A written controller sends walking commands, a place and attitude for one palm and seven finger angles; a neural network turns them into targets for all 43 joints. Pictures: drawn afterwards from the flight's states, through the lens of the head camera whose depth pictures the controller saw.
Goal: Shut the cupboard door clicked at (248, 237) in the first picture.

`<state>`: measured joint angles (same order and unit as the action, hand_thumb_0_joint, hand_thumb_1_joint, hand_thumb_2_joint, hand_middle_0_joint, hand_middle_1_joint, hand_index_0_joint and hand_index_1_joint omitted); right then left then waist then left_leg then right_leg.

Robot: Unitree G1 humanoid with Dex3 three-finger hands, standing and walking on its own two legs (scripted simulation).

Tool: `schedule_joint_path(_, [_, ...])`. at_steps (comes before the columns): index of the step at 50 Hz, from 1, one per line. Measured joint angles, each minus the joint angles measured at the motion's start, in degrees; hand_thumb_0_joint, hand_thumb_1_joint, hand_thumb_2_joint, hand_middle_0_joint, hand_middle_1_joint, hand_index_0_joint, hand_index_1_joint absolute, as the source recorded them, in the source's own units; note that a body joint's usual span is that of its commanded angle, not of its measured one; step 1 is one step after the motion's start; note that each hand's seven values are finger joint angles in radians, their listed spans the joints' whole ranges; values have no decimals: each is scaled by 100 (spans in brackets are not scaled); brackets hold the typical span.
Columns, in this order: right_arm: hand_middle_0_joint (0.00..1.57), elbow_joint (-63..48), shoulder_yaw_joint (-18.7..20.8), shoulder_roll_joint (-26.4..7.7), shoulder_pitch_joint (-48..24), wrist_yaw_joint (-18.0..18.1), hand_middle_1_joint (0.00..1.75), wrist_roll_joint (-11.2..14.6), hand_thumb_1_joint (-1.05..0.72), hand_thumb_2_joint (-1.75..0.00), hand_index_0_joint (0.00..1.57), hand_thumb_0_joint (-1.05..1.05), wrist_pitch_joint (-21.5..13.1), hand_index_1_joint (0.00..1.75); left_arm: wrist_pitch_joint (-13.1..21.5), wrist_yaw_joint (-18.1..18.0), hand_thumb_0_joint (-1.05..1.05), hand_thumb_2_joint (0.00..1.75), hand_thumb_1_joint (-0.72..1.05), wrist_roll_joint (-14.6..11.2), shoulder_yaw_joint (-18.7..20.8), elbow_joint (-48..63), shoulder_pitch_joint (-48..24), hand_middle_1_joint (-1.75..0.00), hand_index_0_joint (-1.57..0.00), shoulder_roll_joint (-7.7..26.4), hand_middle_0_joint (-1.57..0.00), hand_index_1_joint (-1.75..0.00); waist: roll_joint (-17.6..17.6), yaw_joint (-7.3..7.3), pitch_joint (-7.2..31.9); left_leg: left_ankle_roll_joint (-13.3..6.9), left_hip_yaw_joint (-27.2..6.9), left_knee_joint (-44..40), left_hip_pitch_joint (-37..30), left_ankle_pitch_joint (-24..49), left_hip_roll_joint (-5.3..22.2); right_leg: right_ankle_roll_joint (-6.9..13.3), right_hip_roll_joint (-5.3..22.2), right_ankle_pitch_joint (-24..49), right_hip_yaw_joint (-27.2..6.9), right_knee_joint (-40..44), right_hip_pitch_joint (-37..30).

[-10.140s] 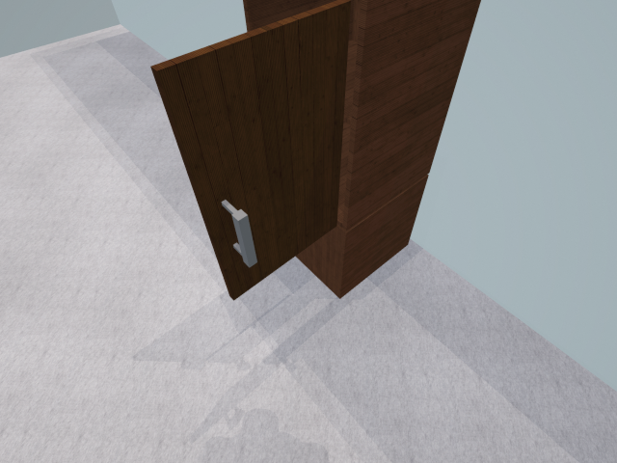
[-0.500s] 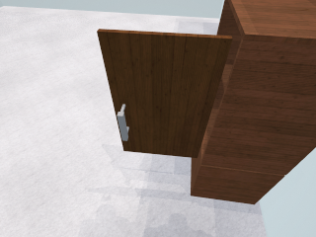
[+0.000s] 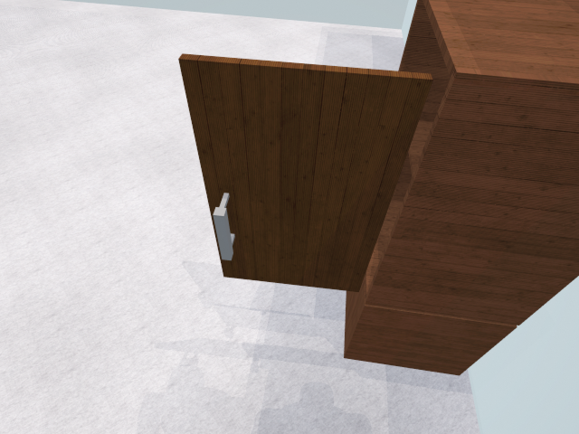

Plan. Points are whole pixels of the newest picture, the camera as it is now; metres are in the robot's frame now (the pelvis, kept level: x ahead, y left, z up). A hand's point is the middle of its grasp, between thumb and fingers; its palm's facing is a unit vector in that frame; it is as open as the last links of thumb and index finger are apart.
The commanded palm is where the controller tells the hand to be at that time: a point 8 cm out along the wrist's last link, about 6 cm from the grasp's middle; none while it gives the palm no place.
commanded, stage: look again from close up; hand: left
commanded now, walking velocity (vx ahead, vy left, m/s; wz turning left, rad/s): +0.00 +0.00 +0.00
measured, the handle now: (226, 227) +0.52 +0.17 -0.10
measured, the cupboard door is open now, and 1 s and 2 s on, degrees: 92 92 92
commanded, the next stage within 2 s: come to a stop and stand still in 0.30 s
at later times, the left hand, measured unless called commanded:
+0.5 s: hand out of the picture +0.04 +0.16 -0.17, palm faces +0.02 -0.98 -0.19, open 7.3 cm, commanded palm none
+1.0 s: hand out of the picture +0.02 +0.17 -0.17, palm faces +0.01 -0.97 -0.23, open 7.4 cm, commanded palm none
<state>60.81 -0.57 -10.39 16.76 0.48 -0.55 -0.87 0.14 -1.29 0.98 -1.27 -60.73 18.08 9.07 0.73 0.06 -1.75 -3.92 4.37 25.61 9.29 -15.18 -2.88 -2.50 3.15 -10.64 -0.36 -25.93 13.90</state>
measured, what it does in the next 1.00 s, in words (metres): stands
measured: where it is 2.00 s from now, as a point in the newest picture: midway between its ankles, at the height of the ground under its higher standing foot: outside the picture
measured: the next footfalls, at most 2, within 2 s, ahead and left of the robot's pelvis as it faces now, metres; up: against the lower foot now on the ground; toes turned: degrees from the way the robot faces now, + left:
none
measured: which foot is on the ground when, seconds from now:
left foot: down 0.00-1.00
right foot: down 0.00-1.00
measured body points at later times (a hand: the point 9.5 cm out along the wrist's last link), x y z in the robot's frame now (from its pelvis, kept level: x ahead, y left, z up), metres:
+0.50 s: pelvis +0.03 -0.01 +0.00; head +0.03 -0.01 +0.45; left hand +0.04 +0.22 -0.16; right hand +0.04 -0.24 -0.16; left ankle -0.01 +0.07 -0.74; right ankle +0.04 -0.15 -0.74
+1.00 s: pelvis +0.02 -0.02 +0.00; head +0.02 -0.03 +0.45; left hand +0.02 +0.22 -0.15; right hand +0.04 -0.24 -0.16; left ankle -0.01 +0.07 -0.74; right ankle +0.04 -0.15 -0.74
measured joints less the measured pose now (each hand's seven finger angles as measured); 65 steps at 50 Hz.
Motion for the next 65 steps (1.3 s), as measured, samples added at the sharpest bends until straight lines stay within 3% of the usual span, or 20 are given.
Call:
schedule_joint_path(13, [20,296,-51,170,-92,41,30,-7,-91,-90,20,1,-50,30,31,-57,1,90,92,-33,45,-31,-375,-30,-20,100,-20,-30,-18,-45,-14,80,-56,-103,-211,-83,70,54,-69,-117,59,65,-201])
schedule_joint_path(31, [20,391,-19,130,-236,87,30,11,-91,-90,20,1,-62,30,11,-68,1,90,91,-39,44,-145,-200,-30,-20,18,-20,-30,-6,15,-50,132,-95,-216,-368,-108,112,95,-112,-175,100,138,-348])
schedule_joint_path(39, [20,-139,6,-8,-89,79,30,-27,-92,-90,20,1,-67,30,52,-64,1,90,91,-12,-21,-160,-126,-30,-20,-16,-20,-30,-181,1,4,101,-127,360,-59,-361,104,92,-82,-392,133,-345,-96])
schedule_joint_path(65, [20,309,-55,42,-81,65,30,-16,-91,-90,20,1,-75,30,78,-17,1,90,91,-37,31,-236,-370,-30,-20,12,-20,-30,-170,-10,-134,287,-123,-139,-301,-151,211,259,-203,-339,133,-146,-182])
